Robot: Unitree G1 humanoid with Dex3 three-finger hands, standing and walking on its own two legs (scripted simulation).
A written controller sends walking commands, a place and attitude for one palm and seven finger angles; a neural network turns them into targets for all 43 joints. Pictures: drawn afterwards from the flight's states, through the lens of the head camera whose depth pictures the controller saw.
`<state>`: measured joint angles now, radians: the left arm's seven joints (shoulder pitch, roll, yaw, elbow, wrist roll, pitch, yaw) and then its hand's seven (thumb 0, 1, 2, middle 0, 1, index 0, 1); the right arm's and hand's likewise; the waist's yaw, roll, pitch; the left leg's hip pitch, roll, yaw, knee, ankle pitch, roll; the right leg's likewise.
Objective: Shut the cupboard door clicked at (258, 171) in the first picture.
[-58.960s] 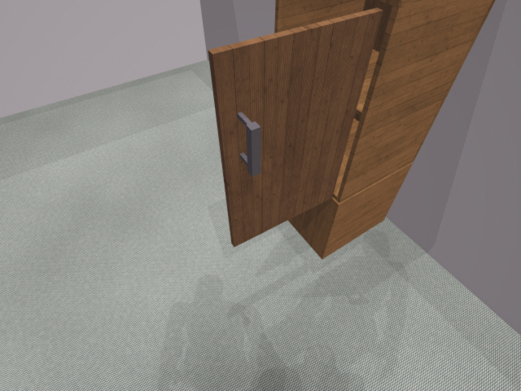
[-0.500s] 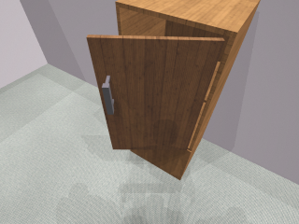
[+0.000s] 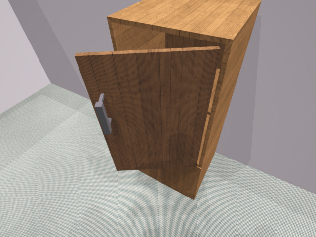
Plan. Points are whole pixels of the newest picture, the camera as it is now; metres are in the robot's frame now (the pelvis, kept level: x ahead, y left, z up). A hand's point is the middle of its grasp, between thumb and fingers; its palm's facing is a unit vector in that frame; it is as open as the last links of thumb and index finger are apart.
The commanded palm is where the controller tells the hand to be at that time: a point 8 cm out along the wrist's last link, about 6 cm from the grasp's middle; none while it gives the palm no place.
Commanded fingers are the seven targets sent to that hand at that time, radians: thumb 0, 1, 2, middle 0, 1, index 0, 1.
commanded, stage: look again from close up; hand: left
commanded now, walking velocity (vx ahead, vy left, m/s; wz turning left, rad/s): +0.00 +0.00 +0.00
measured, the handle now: (104, 114) +0.46 +0.20 +0.06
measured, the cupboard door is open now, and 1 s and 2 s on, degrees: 33 33 33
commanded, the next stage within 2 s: raise the hand and make a fist in 0.18 s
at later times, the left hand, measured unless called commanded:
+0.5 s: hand (102, 198) +0.22 +0.16 -0.01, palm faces +0.24 -0.97 -0.08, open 7.0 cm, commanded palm +0.12 +0.21 -0.05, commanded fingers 0.00 0.90 0.90 -0.40 -0.52 -0.40 -0.52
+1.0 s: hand (109, 215) +0.18 +0.14 -0.02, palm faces -0.06 -1.00 -0.01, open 4.7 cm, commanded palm +0.14 +0.22 -0.01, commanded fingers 0.00 0.90 0.90 -0.86 -1.02 -0.86 -1.02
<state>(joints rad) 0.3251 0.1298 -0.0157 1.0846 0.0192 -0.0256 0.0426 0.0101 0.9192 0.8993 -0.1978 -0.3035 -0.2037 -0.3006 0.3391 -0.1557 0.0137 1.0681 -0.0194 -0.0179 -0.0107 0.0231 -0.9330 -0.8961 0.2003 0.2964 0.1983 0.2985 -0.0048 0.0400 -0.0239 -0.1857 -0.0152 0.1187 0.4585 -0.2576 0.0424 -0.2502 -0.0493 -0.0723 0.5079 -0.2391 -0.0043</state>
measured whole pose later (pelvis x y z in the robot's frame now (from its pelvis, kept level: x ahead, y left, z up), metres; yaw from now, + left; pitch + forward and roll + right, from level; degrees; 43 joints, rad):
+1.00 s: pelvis -0.02 -0.03 -0.08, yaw +1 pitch +12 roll -1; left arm 0.42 0.21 0.10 -0.14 -0.28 -0.28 -0.30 0.01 0.90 0.90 -0.68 -0.83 -0.69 -0.83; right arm 0.21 -0.16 0.04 0.53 0.03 -0.18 -0.05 0.01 -0.90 -0.90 0.21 0.30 0.20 0.30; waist 0.03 0.04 -0.10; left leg -0.82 0.04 -0.01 1.14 -0.52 -0.01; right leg -0.83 -0.02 -0.14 1.10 -0.48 -0.06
